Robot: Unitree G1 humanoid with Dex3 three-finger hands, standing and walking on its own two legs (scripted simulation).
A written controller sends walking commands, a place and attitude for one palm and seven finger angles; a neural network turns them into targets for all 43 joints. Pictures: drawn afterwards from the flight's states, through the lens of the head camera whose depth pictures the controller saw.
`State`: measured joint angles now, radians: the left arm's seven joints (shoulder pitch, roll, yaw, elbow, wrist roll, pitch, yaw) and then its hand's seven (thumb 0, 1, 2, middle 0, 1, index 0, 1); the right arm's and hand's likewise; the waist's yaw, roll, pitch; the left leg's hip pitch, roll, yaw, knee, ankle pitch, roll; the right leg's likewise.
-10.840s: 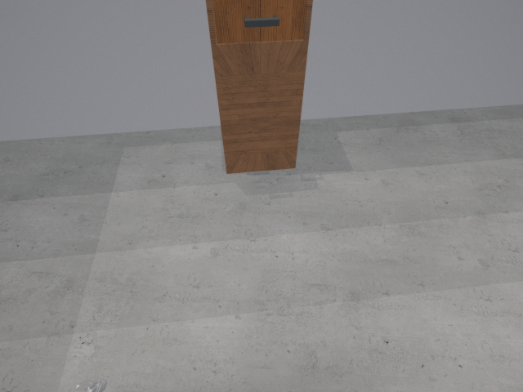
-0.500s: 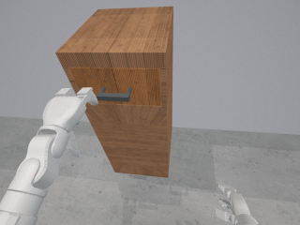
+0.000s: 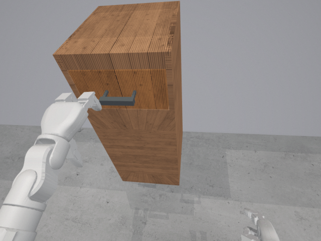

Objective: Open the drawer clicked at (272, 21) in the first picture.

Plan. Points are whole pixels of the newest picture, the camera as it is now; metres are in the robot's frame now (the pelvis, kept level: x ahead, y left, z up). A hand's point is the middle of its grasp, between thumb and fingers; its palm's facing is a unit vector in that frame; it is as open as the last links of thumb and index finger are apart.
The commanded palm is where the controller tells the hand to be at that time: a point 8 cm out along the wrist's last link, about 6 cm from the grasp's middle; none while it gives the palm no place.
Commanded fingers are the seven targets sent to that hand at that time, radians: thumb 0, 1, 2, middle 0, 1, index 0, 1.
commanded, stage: move the hooked fingers above the handle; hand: left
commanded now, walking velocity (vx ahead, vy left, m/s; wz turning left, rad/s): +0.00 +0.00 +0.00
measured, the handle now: (118, 97) +0.56 +0.24 +0.03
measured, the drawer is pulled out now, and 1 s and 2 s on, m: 0.00 0.00 0.00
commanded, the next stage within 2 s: none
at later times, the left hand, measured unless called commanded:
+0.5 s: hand (91, 120) +0.36 +0.23 +0.11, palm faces +0.01 -0.04 -1.00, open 13.8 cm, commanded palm +0.34 +0.24 +0.17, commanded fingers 0.00 -0.50 0.30 -0.30 -1.20 -0.30 -1.20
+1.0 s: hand (99, 111) +0.42 +0.24 +0.09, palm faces -0.03 -0.03 -1.00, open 13.8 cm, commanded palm +0.41 +0.25 +0.16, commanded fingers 0.00 -0.50 0.30 -0.30 -1.20 -0.30 -1.20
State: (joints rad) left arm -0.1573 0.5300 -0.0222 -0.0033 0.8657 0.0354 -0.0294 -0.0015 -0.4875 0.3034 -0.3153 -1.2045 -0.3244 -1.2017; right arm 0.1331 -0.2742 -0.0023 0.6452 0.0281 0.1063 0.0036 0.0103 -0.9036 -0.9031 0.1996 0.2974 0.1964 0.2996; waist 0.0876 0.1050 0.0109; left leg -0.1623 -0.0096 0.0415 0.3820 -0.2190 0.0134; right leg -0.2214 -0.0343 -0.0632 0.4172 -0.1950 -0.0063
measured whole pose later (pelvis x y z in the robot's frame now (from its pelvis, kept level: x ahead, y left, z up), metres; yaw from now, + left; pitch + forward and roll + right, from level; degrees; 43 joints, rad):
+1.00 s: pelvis +0.02 +0.01 -0.01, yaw -1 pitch +7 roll +0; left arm -0.53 0.53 -0.06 0.53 0.95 -0.08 0.02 0.00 -0.49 0.30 -0.31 -1.20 -0.32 -1.20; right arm 0.22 -0.26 -0.03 0.65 0.04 0.12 -0.04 0.01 -0.90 -0.90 0.20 0.30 0.20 0.30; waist 0.03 0.06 -0.05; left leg -0.33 -0.01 0.05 0.49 -0.29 0.02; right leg -0.38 -0.03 -0.05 0.51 -0.25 0.00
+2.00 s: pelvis +0.03 +0.00 -0.02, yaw -1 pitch +13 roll +0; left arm -0.77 0.55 -0.04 0.86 1.02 -0.14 0.11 0.00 -0.49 0.30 -0.31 -1.20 -0.32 -1.20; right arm 0.30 -0.27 -0.06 0.68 0.02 0.15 -0.04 0.00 -0.90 -0.90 0.20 0.30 0.20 0.30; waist -0.04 0.05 -0.09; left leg -0.47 0.01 0.05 0.58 -0.34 0.02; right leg -0.52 -0.02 -0.05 0.57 -0.28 0.00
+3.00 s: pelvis +0.02 +0.00 -0.02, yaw -2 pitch +16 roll +0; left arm -0.75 0.55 -0.01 0.95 1.06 -0.14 0.19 0.00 -0.48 0.30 -0.30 -1.20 -0.32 -1.20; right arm 0.34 -0.27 -0.06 0.69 0.01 0.14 -0.04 0.00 -0.90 -0.90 0.20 0.30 0.20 0.30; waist -0.07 0.05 -0.11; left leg -0.56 0.02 0.06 0.65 -0.36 0.02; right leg -0.61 -0.01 -0.04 0.63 -0.29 0.00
